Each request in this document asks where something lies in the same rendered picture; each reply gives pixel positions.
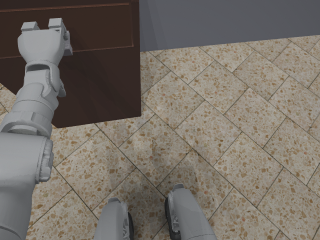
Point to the left robot hand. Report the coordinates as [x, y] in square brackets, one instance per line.
[46, 44]

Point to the right robot thigh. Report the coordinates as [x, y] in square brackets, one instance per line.
[192, 221]

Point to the drawer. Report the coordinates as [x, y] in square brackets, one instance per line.
[92, 26]

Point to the handle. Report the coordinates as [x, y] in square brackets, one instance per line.
[68, 51]

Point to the robot right shin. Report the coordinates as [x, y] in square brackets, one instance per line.
[174, 220]

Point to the left robot forearm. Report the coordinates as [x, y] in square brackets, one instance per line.
[33, 109]

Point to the cabinet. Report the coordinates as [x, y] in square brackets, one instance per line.
[101, 85]

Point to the left robot upper arm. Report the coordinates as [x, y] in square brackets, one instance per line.
[25, 160]

